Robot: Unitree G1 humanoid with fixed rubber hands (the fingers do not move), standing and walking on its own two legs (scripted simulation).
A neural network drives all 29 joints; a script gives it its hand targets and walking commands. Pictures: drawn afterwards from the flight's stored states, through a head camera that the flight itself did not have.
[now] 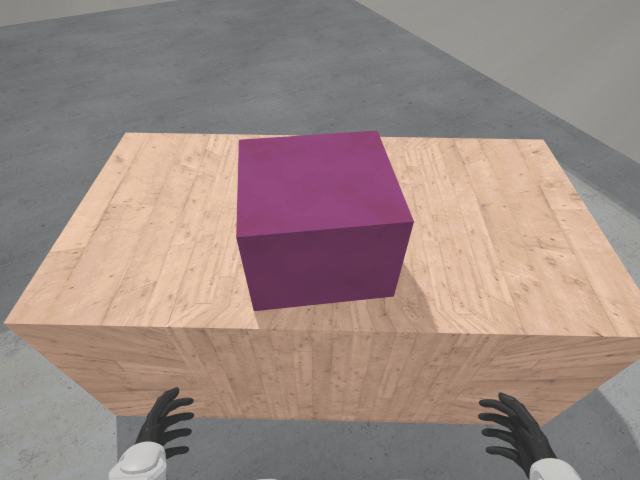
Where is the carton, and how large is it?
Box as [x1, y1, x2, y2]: [236, 131, 413, 310]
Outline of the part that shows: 377,131 239,140 236,238 254,310 393,296 413,220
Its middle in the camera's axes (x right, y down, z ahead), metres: -0.01 -0.04 +0.79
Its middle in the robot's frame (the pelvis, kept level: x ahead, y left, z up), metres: +0.60 +0.04 -0.09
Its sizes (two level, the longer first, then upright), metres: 0.288 0.269 0.222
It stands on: a pedestal, 0.56 m high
